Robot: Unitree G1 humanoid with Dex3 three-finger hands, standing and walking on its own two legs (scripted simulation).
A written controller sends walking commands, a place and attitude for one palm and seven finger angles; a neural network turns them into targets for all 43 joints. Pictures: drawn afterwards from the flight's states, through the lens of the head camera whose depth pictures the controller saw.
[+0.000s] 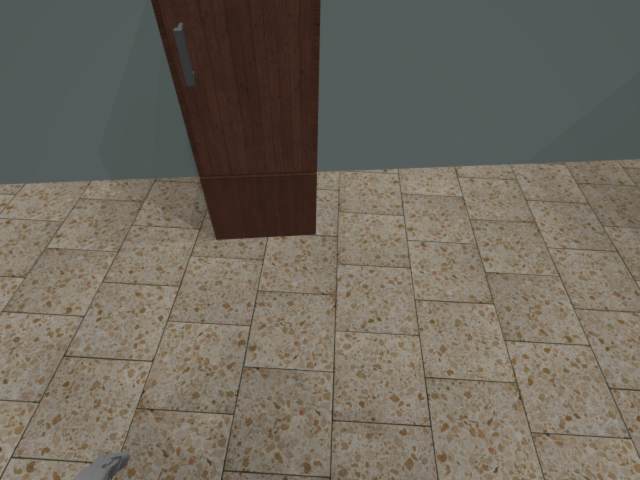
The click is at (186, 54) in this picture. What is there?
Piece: cupboard door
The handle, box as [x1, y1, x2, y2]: [173, 23, 194, 85]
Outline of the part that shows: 179,23 178,26 174,28 173,32 186,84 193,85 194,73 191,70 182,31 183,24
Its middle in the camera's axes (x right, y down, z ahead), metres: -0.36 -0.48 +1.02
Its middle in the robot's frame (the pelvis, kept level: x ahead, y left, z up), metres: +1.08 +0.41 +0.02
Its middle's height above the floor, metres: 0.79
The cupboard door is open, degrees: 0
